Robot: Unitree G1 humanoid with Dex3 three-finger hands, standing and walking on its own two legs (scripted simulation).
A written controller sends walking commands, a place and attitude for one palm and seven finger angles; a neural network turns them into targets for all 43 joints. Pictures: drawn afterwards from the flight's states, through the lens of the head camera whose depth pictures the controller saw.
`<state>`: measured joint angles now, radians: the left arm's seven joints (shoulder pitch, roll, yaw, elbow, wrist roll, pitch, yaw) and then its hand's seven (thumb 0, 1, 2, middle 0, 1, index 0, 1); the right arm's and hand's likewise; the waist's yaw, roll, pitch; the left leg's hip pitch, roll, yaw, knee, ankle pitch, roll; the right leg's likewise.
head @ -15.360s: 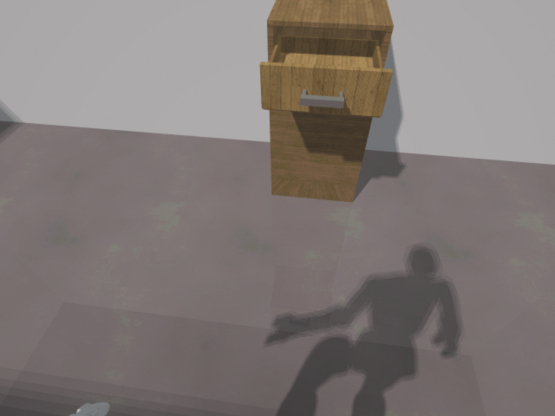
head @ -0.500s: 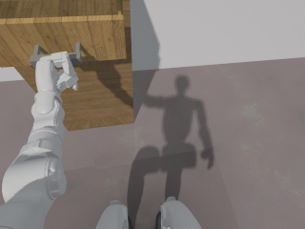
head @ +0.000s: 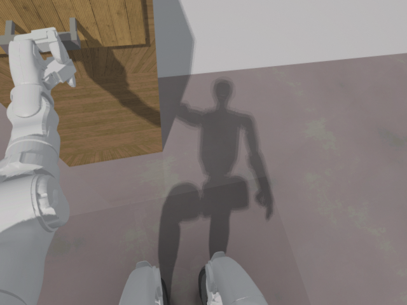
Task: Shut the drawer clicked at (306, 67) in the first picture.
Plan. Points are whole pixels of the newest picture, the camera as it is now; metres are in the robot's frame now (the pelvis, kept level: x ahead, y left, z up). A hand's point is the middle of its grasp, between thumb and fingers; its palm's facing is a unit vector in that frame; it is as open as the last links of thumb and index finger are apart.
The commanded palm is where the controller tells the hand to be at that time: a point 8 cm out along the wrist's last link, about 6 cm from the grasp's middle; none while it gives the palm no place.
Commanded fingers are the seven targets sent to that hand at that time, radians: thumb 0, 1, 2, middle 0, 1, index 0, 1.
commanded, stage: push the drawer shut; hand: left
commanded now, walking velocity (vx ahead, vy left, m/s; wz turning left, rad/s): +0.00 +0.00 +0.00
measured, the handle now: (42, 33) +0.63 +0.23 +0.07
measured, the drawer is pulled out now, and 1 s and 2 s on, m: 0.02 0.00 0.00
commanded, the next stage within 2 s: pull the fist back off the drawer in 0.76 s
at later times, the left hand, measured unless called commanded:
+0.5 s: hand (60, 51) +0.58 +0.19 +0.07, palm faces +0.11 -0.99 -0.02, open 3.1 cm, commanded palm +0.60 +0.20 +0.07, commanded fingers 0.00 0.90 0.90 -1.40 -1.60 -1.40 -1.60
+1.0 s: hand (59, 48) +0.58 +0.19 +0.08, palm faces +0.10 -0.99 -0.03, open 3.5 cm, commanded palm +0.61 +0.19 +0.07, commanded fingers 0.00 0.90 0.90 -1.40 -1.60 -1.40 -1.60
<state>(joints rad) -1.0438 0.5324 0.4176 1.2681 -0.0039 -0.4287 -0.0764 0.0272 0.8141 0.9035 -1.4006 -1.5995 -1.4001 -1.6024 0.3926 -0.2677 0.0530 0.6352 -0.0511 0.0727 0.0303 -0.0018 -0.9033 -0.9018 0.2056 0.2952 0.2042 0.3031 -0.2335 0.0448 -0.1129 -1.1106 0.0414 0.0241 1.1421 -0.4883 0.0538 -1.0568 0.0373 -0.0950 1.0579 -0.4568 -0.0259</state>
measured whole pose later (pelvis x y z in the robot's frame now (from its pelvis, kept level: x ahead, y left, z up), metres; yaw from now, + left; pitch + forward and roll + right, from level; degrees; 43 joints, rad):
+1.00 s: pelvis -0.04 +0.01 -0.02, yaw -1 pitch +31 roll -7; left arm -1.36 0.74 0.36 1.41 0.06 -0.30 -0.08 0.09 0.62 0.94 -1.40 -1.60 -1.40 -1.60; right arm 0.44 -0.28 0.12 0.68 -0.07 -0.05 0.01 0.00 -0.90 -0.90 0.21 0.30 0.21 0.30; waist -0.33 0.06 -0.09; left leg -1.33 0.04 -0.02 1.23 -0.45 0.07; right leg -1.24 0.03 -0.14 1.10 -0.41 -0.02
